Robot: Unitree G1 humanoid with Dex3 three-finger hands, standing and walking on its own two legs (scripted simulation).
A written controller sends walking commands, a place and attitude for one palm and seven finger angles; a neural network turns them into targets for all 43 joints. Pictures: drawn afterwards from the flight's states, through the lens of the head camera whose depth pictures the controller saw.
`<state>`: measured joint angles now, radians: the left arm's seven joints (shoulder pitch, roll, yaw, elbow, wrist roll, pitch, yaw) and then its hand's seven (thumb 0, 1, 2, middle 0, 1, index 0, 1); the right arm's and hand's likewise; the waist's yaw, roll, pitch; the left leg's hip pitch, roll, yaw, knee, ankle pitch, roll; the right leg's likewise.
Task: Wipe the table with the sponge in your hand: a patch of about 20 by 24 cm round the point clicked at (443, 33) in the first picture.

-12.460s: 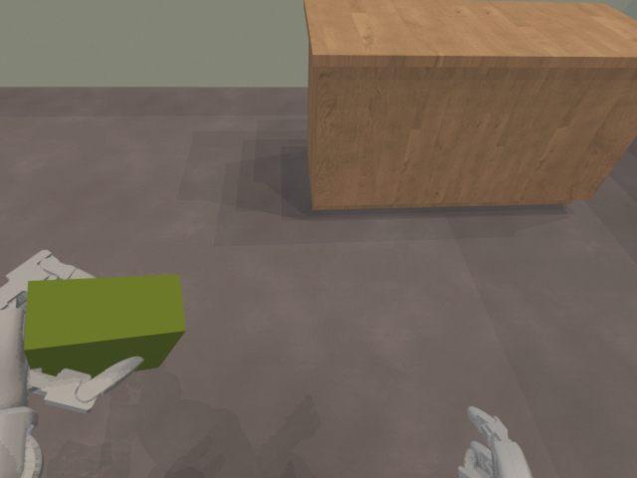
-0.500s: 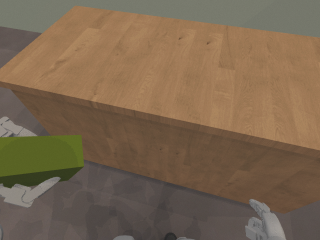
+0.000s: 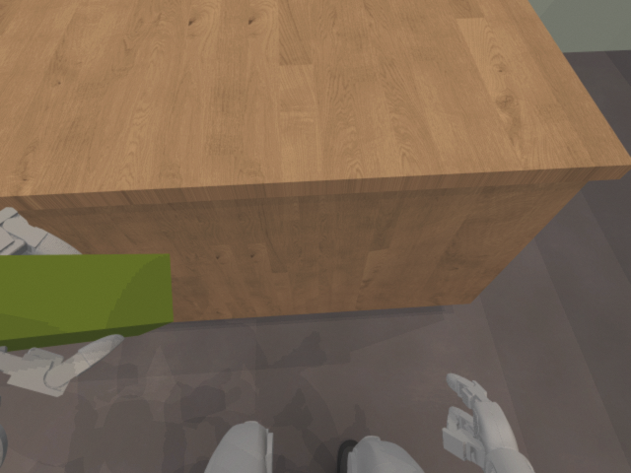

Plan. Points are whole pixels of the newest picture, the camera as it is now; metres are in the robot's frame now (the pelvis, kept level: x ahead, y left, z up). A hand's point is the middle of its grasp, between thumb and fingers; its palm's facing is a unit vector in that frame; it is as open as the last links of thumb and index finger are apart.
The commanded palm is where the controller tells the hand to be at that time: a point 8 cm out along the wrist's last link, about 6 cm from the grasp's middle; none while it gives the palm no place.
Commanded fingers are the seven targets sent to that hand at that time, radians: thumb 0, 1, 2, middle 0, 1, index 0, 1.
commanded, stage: turn to face it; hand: left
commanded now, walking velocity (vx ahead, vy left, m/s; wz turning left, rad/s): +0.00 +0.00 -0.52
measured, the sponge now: (105, 303) +0.25 +0.20 +0.14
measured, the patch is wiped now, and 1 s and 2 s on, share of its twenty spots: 0.00 0.00 0.00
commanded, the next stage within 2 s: take the last steps up to it in 0.38 s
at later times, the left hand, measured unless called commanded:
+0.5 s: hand (133, 311) +0.23 +0.16 +0.18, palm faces +0.17 -0.87 -0.46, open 9.8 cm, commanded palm +0.18 +0.21 +0.19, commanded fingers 0.00 0.10 1.30 -1.20 -1.60 -1.20 -1.60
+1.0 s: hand (109, 341) +0.21 +0.17 +0.18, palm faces +0.21 -0.89 -0.41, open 9.8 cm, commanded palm +0.16 +0.22 +0.19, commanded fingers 0.00 0.10 1.30 -1.20 -1.60 -1.20 -1.60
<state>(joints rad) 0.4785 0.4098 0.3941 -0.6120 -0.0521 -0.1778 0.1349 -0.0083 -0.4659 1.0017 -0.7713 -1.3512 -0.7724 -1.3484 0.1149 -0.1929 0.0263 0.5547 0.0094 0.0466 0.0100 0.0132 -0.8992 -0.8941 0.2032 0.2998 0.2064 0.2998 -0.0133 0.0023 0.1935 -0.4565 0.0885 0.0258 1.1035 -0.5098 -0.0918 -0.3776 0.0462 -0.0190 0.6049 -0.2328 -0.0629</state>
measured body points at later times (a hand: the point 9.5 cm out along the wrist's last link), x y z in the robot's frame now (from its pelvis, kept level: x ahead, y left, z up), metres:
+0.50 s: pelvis -0.04 -0.02 +0.00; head -0.01 -0.03 +0.45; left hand +0.21 +0.20 +0.20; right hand +0.08 -0.25 -0.09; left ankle +0.00 +0.14 -0.73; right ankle -0.07 -0.13 -0.73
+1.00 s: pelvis -0.06 -0.02 +0.01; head -0.05 -0.01 +0.46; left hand +0.19 +0.21 +0.20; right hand +0.02 -0.30 -0.08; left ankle -0.02 +0.08 -0.73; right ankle -0.09 -0.12 -0.69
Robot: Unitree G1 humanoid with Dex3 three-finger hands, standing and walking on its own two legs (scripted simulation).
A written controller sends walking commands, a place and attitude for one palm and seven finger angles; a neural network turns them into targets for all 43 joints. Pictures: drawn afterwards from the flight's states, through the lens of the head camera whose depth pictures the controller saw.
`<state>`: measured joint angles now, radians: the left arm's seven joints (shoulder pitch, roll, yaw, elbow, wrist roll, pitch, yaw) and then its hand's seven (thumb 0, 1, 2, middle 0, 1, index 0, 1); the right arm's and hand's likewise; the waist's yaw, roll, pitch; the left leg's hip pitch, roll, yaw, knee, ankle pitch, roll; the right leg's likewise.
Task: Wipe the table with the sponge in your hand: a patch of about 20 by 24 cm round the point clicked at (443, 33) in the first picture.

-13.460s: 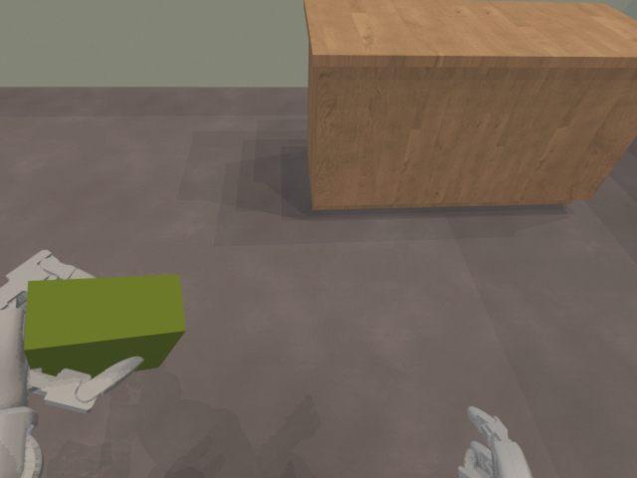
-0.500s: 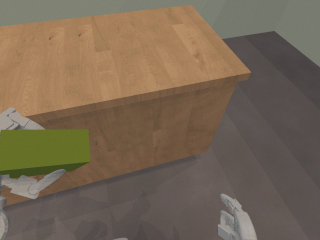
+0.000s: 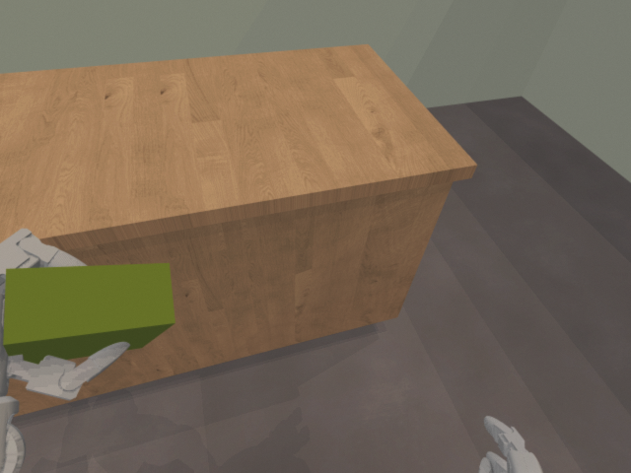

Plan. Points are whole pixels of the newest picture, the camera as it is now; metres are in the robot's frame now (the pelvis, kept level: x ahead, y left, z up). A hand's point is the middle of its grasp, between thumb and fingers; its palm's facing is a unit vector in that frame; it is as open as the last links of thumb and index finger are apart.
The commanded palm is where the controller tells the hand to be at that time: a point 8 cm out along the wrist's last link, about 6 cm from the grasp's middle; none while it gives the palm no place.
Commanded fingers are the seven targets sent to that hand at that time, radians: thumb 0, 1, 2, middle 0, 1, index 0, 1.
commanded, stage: take the last steps up to it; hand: left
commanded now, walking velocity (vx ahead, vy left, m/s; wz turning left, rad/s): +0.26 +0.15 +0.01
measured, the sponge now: (111, 314) +0.23 +0.21 +0.15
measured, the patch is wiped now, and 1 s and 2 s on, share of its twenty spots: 0.00 0.00 0.00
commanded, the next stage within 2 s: come to a stop and stand still in 0.82 s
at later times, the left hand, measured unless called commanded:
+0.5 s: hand (55, 263) +0.28 +0.28 +0.16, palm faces +0.39 -0.80 -0.46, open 9.8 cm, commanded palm +0.22 +0.32 +0.18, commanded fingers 0.00 0.10 1.30 -1.20 -1.60 -1.20 -1.60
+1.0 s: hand (54, 215) +0.34 +0.31 +0.16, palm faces +0.36 -0.80 -0.48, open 9.8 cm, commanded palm +0.28 +0.36 +0.18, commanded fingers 0.00 0.10 1.30 -1.20 -1.60 -1.20 -1.60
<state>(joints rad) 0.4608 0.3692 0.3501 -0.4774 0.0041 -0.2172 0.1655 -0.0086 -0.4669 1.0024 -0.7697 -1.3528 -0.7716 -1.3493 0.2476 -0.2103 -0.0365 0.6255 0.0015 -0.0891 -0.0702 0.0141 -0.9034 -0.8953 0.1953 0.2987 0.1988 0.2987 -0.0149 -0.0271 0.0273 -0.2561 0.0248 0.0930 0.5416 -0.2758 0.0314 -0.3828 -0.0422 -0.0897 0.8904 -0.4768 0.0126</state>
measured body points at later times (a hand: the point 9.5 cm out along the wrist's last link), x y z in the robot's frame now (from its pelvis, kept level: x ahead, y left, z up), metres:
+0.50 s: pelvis +0.06 +0.04 -0.01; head +0.11 +0.05 +0.44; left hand +0.25 +0.32 +0.19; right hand +0.23 -0.22 -0.09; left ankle +0.10 +0.16 -0.74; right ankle +0.02 -0.10 -0.72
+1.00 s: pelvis +0.12 +0.08 +0.01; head +0.18 +0.07 +0.45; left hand +0.31 +0.35 +0.19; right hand +0.28 -0.17 -0.10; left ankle +0.16 +0.23 -0.70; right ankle +0.11 -0.03 -0.73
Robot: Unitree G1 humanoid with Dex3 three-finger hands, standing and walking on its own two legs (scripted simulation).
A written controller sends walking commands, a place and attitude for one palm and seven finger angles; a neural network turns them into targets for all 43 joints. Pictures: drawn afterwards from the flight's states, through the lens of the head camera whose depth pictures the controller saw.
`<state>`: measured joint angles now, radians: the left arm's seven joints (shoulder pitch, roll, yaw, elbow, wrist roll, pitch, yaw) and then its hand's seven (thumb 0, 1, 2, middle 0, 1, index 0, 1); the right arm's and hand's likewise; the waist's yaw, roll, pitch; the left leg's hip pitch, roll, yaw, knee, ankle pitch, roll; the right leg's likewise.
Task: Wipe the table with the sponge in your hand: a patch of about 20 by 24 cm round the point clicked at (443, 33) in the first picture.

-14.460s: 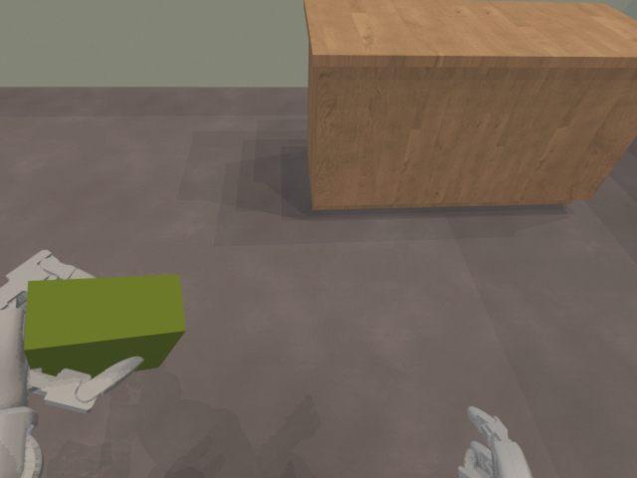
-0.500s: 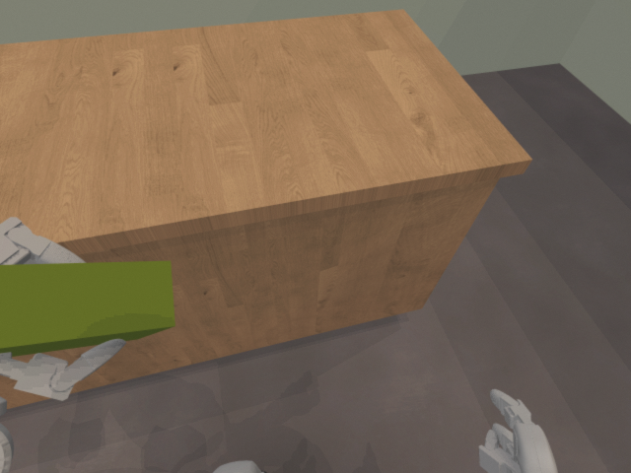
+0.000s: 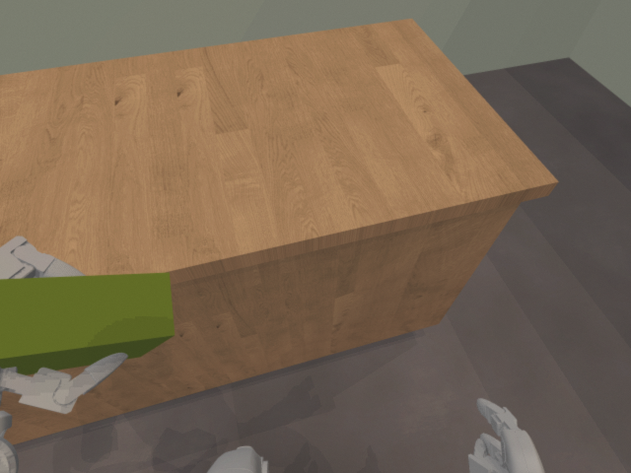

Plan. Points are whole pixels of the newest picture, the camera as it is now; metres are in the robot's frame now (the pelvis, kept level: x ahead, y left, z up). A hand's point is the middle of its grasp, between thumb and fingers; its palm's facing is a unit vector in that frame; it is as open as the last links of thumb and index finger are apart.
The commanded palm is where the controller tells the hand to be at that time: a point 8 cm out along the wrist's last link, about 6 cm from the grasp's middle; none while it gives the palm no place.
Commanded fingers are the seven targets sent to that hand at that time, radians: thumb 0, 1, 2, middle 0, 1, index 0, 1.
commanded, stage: come to a stop and stand still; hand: left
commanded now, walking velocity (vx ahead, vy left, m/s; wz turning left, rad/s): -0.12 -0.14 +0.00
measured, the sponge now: (109, 324) +0.23 +0.20 +0.14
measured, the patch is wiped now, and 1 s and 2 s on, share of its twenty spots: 0.00 0.00 0.00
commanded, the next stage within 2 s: look again from close up in 1.34 s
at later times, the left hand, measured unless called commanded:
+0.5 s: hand (62, 347) +0.20 +0.22 +0.16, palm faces +0.34 -0.83 -0.45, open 9.8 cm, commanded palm +0.15 +0.27 +0.18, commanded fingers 0.00 0.10 1.30 -1.20 -1.60 -1.20 -1.60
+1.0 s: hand (12, 445) +0.13 +0.23 +0.16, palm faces +0.40 -0.83 -0.39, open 9.8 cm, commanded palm +0.08 +0.27 +0.18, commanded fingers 0.00 0.10 1.30 -1.20 -1.60 -1.20 -1.60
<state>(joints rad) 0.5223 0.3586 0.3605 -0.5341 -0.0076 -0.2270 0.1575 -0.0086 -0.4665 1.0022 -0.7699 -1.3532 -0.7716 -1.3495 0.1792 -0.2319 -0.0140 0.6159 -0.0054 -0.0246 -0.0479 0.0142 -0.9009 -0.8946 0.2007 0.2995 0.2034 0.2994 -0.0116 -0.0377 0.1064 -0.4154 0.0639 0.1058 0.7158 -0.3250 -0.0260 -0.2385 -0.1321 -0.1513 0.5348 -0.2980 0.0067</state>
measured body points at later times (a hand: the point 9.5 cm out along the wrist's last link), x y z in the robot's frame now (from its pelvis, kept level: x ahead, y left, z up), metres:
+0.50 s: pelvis -0.03 -0.01 -0.01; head +0.00 -0.02 +0.44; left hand +0.18 +0.26 +0.19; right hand +0.14 -0.22 -0.11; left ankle +0.01 +0.14 -0.71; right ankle +0.00 -0.07 -0.74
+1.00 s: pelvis -0.09 -0.01 -0.01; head -0.09 -0.01 +0.44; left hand +0.10 +0.27 +0.18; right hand +0.08 -0.23 -0.09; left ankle -0.06 +0.11 -0.74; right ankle +0.00 -0.07 -0.74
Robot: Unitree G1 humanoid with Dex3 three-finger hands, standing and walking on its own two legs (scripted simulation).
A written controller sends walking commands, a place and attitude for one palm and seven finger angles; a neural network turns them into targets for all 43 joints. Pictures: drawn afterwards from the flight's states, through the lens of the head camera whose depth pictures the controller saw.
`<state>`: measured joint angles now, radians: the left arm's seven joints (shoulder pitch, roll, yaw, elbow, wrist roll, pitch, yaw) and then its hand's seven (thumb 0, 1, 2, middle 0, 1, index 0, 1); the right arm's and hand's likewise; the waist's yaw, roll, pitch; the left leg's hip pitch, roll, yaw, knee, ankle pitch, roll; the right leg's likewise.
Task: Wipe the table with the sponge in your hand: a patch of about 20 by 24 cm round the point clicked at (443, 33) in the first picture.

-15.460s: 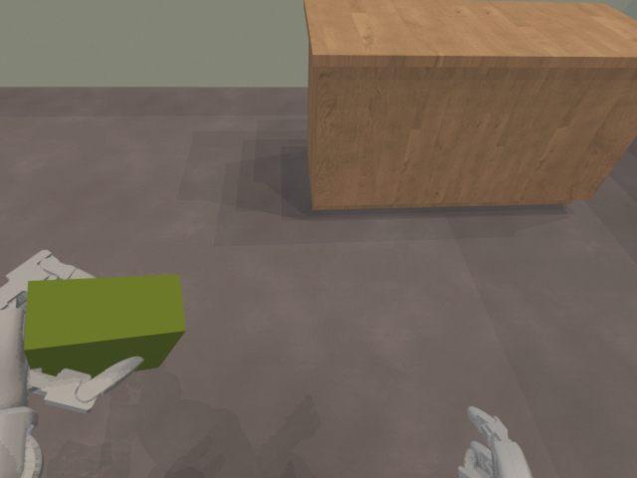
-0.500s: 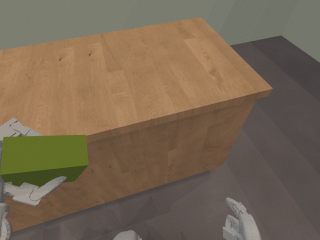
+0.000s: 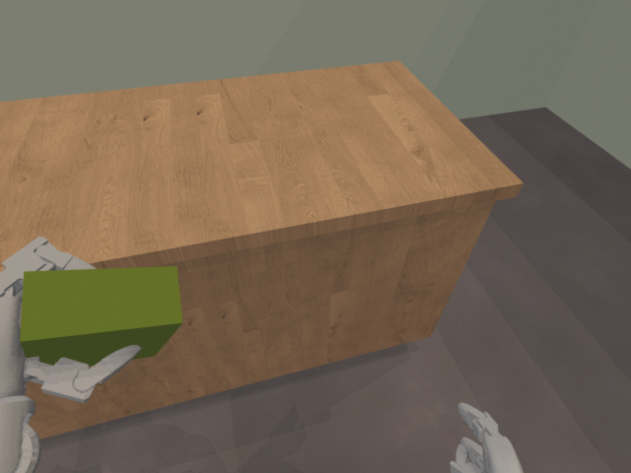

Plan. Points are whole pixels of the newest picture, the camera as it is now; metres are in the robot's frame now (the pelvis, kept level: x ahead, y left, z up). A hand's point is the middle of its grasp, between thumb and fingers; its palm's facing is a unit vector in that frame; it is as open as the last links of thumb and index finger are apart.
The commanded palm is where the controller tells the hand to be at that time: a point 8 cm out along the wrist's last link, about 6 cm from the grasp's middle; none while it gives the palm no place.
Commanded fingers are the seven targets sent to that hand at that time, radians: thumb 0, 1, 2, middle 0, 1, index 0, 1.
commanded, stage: come to a stop and stand still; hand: left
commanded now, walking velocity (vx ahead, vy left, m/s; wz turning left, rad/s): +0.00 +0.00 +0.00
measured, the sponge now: (123, 320) +0.22 +0.21 +0.15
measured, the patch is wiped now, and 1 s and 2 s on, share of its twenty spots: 0.00 0.00 0.00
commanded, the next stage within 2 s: look again from close up in 0.34 s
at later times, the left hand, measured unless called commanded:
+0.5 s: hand (48, 301) +0.21 +0.27 +0.18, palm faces +0.42 -0.77 -0.48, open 9.8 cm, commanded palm +0.13 +0.29 +0.18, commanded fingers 0.00 0.10 1.30 -1.20 -1.60 -1.20 -1.60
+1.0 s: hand (51, 271) +0.25 +0.29 +0.17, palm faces +0.41 -0.84 -0.35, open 9.8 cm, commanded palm +0.20 +0.32 +0.18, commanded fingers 0.00 0.10 1.30 -1.20 -1.60 -1.20 -1.60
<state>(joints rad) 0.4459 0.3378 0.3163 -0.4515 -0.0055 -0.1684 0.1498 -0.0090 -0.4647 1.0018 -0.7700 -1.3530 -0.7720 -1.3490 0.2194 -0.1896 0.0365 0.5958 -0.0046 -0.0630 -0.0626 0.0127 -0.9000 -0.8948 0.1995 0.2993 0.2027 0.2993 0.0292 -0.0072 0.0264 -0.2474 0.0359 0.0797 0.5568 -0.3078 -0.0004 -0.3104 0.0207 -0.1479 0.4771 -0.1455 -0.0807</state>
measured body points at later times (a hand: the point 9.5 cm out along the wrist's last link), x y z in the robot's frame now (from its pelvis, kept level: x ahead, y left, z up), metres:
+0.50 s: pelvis -0.02 +0.01 +0.00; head -0.01 +0.01 +0.45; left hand +0.19 +0.31 +0.21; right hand +0.13 -0.21 -0.09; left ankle +0.02 +0.12 -0.73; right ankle +0.08 -0.06 -0.73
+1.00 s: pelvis +0.03 +0.05 +0.00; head +0.04 +0.06 +0.45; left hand +0.23 +0.34 +0.19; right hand +0.19 -0.19 -0.06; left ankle +0.02 +0.12 -0.73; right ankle +0.08 -0.05 -0.73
